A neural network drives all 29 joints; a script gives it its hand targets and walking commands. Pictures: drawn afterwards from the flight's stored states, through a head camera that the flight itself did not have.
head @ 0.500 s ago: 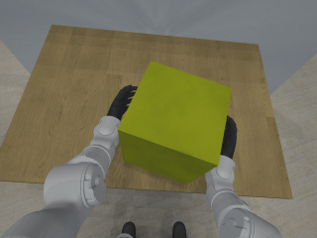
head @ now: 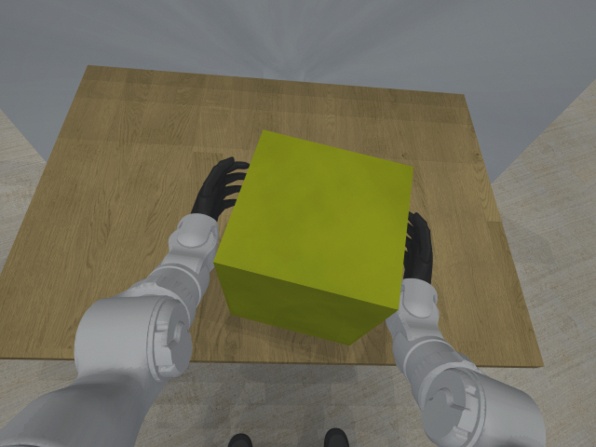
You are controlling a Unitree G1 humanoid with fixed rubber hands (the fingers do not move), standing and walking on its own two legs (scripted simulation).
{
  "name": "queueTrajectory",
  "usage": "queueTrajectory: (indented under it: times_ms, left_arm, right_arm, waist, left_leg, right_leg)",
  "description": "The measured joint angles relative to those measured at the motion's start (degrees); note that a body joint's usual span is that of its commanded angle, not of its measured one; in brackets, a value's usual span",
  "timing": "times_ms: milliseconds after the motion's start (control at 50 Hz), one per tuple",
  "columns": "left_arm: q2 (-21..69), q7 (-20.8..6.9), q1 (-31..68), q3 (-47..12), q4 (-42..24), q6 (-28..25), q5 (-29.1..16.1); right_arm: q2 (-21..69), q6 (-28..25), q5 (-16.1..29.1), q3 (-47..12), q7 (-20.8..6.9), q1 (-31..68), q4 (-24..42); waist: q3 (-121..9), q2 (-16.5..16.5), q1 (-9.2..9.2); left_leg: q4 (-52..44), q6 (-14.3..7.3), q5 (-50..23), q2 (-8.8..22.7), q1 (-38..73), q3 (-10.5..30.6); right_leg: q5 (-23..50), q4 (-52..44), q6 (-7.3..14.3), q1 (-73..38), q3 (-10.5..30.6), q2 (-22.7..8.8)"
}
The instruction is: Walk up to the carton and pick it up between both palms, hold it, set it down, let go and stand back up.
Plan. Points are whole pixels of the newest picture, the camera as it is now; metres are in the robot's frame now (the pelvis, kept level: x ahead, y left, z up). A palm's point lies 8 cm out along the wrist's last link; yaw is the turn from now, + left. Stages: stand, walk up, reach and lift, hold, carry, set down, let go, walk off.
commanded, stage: set down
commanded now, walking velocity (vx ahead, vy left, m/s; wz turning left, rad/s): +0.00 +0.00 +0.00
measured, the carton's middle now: (311, 249) +0.41 -0.02 -0.06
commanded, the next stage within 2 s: none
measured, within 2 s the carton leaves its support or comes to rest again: rests again in 0.02 s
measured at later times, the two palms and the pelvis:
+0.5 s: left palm (187, 208) +0.43 +0.15 +0.02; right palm (417, 268) +0.35 -0.16 +0.00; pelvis -0.03 +0.02 +0.00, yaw -1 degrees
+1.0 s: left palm (174, 243) +0.39 +0.17 -0.01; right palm (420, 285) +0.33 -0.16 +0.00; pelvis -0.03 +0.01 -0.01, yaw -1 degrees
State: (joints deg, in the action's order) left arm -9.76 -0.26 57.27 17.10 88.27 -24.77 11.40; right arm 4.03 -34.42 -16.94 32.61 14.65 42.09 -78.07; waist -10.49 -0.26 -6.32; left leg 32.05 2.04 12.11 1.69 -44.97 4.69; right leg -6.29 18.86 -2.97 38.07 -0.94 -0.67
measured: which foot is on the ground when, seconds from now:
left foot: down 0.00-1.00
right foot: down 0.00-1.00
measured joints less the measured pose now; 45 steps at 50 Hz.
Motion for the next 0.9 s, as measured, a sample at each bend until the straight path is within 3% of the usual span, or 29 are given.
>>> queueTrajectory:
  times_ms: [180,440,900]
  left_arm:
    - [-1.0,0.5,4.5,-3.2,0.0,3.9,-4.8]
    - [-2.1,0.7,3.4,-6.8,0.1,6.7,-8.9]
    - [-2.8,0.3,-6.6,-8.4,-4.5,4.8,-11.2]
  right_arm:
    - [-1.1,4.3,5.5,-4.9,0.5,2.4,-1.4]
    - [-1.7,9.0,7.1,-6.7,0.5,3.8,0.0]
    - [-1.8,6.7,9.4,-11.2,0.8,1.4,0.4]
  waist:
    - [-1.8,-0.9,-0.28]
    - [-1.7,-0.9,-0.45]
    - [-1.7,-0.9,-0.62]
  left_leg:
    - [2.1,-0.2,0.8,0.0,-1.1,-0.3]
    - [3.5,-0.3,0.7,0.0,-1.2,-0.8]
    - [3.8,-0.3,0.2,0.0,-1.1,-0.4]
  right_leg:
    - [1.0,0.0,-0.5,0.2,0.3,0.0]
    - [1.5,0.8,-0.5,0.2,0.8,0.0]
    - [1.4,1.9,-1.0,0.3,0.4,0.1]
